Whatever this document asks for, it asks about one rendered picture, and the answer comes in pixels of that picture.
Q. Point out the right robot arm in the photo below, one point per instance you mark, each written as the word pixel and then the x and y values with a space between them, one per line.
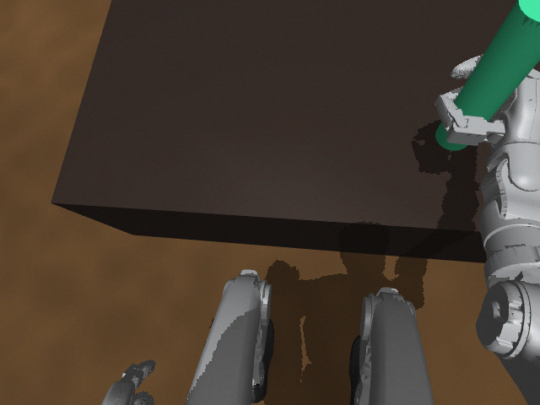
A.
pixel 509 321

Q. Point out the left robot foot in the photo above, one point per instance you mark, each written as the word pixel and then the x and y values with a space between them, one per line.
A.
pixel 259 391

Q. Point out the right robot hand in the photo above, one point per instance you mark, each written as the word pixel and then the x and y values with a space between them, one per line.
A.
pixel 517 120

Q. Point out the can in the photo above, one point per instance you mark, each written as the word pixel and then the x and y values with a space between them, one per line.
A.
pixel 510 57

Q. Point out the left robot hand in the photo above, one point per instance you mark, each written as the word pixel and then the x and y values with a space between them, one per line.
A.
pixel 122 392

